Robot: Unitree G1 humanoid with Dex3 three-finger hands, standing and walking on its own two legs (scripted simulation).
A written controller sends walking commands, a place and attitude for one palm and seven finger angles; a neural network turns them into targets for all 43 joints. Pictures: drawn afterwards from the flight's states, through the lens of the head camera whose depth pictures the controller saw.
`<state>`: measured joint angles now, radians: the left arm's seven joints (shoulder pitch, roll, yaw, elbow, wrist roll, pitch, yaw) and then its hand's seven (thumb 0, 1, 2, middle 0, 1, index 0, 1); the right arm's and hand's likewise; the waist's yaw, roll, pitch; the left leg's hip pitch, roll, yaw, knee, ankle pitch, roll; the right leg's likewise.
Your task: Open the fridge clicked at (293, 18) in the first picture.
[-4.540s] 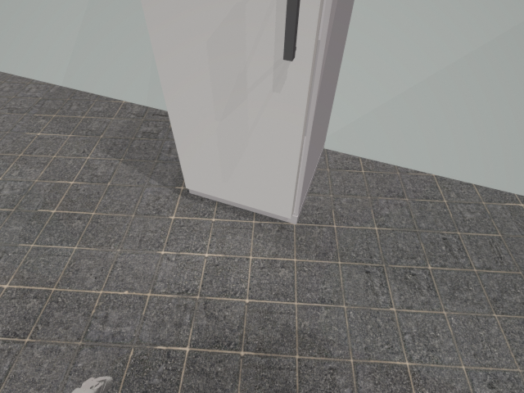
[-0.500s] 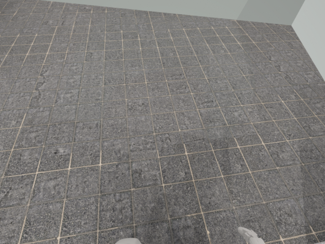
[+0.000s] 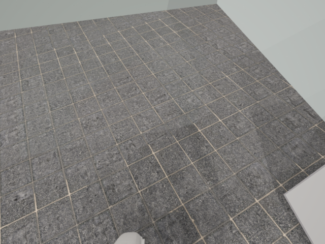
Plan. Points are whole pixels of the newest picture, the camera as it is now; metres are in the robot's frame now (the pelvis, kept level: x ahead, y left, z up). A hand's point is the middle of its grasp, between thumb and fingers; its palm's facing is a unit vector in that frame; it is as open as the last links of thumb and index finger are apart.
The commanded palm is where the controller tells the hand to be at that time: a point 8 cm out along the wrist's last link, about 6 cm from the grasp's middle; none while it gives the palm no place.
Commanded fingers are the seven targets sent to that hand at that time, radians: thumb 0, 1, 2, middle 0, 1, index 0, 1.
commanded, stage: turn to face it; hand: right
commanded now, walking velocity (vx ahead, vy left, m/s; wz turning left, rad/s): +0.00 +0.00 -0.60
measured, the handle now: out of the picture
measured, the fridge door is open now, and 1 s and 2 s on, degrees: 0 0 0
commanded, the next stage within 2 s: take the last steps up to it in 1.92 s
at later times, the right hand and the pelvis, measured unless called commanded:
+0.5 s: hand out of the picture -0.02 -0.14 -0.15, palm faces +0.34 +0.90 -0.26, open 7.4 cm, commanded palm none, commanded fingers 0.00 -0.90 -0.90 0.20 0.30 0.20 0.30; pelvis -0.02 +0.07 +0.00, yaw -20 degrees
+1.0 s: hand out of the picture -0.06 -0.18 -0.15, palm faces +0.60 +0.74 -0.29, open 7.4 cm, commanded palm none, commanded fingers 0.00 -0.90 -0.90 0.20 0.30 0.20 0.30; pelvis -0.03 +0.06 -0.01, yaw -38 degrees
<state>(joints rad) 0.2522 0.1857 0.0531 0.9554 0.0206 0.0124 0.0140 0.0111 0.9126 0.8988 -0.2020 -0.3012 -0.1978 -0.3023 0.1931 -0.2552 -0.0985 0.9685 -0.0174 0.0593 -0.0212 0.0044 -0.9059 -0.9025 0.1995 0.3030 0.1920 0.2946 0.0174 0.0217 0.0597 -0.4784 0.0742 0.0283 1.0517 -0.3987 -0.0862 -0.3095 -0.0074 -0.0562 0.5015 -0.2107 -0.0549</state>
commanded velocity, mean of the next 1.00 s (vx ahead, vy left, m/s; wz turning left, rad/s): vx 0.00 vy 0.00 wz -0.60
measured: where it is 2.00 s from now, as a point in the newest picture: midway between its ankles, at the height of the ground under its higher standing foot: outside the picture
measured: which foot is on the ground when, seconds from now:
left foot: up 0.00-0.22, down 0.24-0.64, up 0.66-1.00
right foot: down 0.00-0.22, up 0.24-0.62, down 0.64-1.00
